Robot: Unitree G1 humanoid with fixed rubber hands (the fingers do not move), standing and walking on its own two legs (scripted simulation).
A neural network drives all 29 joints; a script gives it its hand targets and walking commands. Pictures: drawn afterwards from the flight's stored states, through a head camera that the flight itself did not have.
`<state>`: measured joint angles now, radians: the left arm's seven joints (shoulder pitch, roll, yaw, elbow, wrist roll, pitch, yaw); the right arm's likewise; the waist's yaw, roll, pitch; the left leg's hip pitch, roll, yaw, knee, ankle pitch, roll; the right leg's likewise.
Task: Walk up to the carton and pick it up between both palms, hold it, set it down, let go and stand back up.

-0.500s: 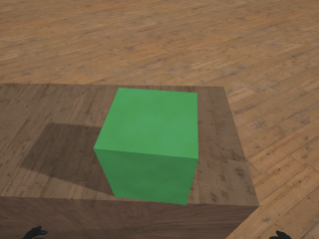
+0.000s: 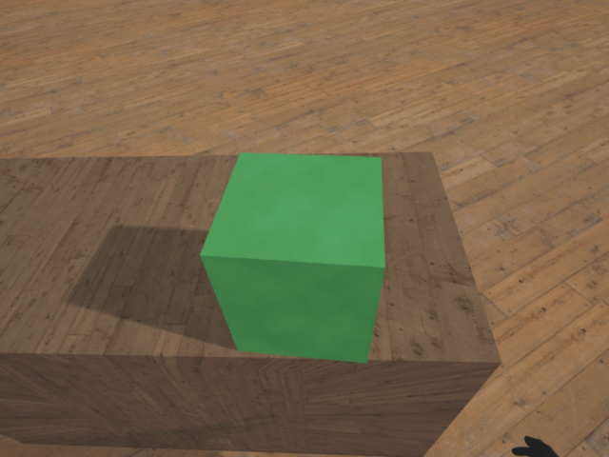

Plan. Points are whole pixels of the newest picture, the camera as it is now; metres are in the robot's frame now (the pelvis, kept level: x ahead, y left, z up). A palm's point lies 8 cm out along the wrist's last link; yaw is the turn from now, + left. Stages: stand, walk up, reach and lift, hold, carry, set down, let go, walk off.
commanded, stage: walk up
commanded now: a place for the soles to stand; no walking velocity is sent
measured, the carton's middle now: (304, 260) +0.41 +0.00 +0.02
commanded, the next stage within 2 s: reach and lift in 1.02 s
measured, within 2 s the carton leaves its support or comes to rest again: neither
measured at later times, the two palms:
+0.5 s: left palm out of the picture +0.14 +0.33 -0.05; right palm out of the picture +0.12 -0.31 -0.09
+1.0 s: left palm out of the picture +0.15 +0.33 -0.05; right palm out of the picture +0.12 -0.31 -0.09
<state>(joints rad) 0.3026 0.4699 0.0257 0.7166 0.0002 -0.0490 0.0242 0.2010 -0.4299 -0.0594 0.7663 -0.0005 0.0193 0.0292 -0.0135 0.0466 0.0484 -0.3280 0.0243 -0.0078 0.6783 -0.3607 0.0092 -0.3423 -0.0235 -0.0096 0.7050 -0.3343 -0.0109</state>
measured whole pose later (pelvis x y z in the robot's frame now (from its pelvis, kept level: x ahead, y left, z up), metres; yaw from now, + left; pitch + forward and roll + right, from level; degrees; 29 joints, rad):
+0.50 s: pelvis +0.01 +0.01 +0.00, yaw +0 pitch +0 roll +0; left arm 0.22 0.47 0.03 0.72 0.00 -0.05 0.01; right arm 0.20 -0.43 -0.06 0.77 0.00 -0.01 0.03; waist -0.01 0.03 0.05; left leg -0.33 0.03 -0.01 0.68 -0.34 -0.01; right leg -0.34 -0.02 -0.01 0.69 -0.35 0.00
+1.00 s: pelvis +0.01 +0.01 +0.00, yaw +0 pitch -1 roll +0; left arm 0.21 0.47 0.03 0.72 0.00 -0.05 0.01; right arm 0.20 -0.43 -0.06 0.77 0.00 -0.01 0.03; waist -0.01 0.03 0.05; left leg -0.33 0.03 0.00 0.68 -0.34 -0.01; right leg -0.34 -0.02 0.00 0.69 -0.34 0.00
